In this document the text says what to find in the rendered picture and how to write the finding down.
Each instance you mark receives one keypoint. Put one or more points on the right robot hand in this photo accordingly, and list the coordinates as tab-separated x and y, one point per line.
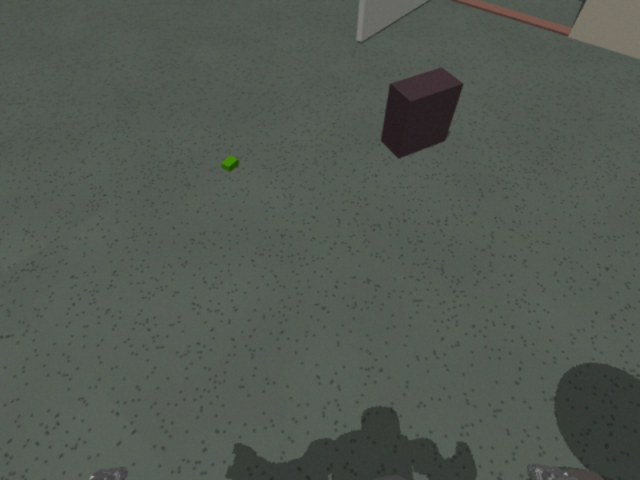
542	472

